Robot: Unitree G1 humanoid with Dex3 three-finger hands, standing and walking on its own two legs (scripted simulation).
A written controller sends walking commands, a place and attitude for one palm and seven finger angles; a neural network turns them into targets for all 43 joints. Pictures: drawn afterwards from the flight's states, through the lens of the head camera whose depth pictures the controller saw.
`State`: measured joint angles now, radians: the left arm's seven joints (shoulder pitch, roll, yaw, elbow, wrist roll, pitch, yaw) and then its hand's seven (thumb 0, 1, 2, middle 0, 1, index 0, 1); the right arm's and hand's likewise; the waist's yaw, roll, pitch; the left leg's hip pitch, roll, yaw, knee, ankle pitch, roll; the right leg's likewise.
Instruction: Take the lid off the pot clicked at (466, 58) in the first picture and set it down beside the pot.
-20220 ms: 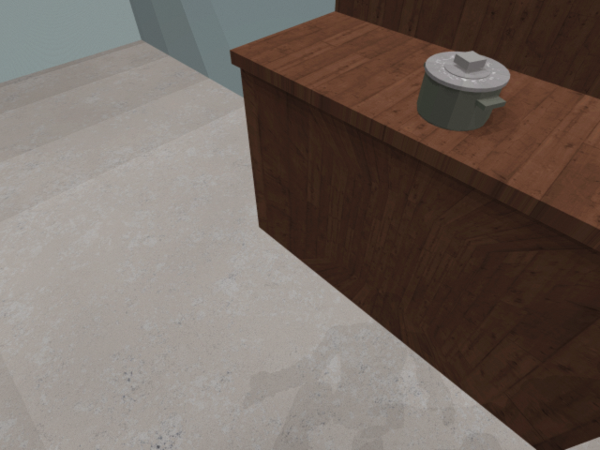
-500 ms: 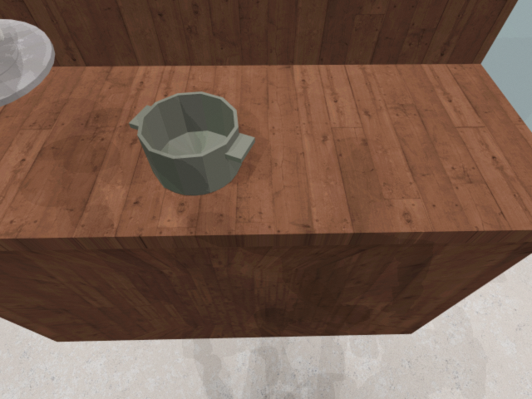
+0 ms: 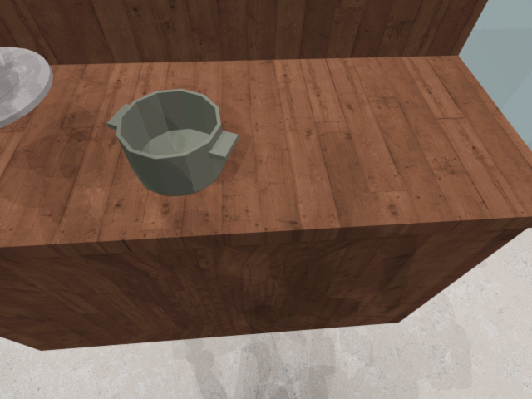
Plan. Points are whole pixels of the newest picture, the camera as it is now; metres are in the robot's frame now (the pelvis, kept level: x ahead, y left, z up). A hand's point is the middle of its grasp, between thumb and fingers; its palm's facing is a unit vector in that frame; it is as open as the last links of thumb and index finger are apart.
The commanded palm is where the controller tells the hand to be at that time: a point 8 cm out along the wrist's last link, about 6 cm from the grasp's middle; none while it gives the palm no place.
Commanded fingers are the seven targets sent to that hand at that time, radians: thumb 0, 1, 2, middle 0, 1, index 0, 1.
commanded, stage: lower the lid onto the table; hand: left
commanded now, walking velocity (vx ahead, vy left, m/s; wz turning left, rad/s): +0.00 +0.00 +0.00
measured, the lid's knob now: out of the picture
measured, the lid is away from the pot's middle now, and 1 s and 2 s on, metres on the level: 0.22 0.23 0.22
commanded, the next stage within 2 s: none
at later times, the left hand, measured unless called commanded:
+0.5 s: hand out of the picture +0.48 +0.32 +0.21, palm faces -0.35 -0.18 -0.92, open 8.0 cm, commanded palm +0.49 +0.33 +0.28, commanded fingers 0.00 0.66 1.03 -0.71 -1.00 -0.72 -1.03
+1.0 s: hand out of the picture +0.47 +0.33 +0.18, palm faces -0.37 -0.20 -0.91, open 8.0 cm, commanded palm +0.48 +0.33 +0.24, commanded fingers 0.00 0.66 1.03 -0.71 -1.00 -0.72 -1.03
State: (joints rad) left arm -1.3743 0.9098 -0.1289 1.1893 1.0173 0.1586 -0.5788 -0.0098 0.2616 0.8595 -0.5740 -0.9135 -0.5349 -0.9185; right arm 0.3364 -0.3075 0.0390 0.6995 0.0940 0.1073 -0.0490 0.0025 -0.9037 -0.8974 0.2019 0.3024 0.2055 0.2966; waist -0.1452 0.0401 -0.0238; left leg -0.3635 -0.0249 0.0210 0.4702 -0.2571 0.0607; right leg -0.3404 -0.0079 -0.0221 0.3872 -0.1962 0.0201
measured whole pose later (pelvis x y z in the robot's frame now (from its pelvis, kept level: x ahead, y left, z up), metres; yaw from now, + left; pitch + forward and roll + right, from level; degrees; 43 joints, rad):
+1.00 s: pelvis +0.00 +0.00 +0.00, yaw +0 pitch +10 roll -2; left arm -1.26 0.88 -0.10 1.23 0.99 0.09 -0.52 0.00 0.27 0.86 -0.57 -0.91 -0.53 -0.92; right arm 0.33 -0.30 0.03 0.71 0.10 0.13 -0.05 0.00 -0.90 -0.90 0.20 0.30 0.21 0.30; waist -0.15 0.04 -0.05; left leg -0.43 -0.02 0.01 0.53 -0.29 0.06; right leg -0.40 0.00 -0.03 0.44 -0.22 0.02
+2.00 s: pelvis +0.00 +0.01 -0.01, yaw -1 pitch +15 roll -3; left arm -1.23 0.88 -0.09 1.32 1.00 0.00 -0.48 0.00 0.28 0.86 -0.57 -0.91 -0.52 -0.91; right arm 0.37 -0.28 0.03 0.73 0.10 0.13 -0.08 0.00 -0.90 -0.90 0.20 0.30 0.21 0.30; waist -0.17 0.03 -0.07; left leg -0.56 -0.01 0.02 0.64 -0.34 0.07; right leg -0.52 0.01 -0.02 0.51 -0.24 0.03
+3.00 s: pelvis -0.01 +0.02 -0.04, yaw -2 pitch +18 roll -5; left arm -1.32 0.93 -0.11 1.37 1.02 -0.05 -0.47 -0.04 0.21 0.85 -0.67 -1.04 -0.55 -0.95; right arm 0.38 -0.29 0.07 0.68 0.12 0.17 -0.11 0.00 -0.90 -0.90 0.20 0.30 0.21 0.30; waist -0.20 0.04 -0.09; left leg -0.75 0.00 0.03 0.84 -0.41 0.09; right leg -0.70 0.02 -0.01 0.69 -0.30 0.04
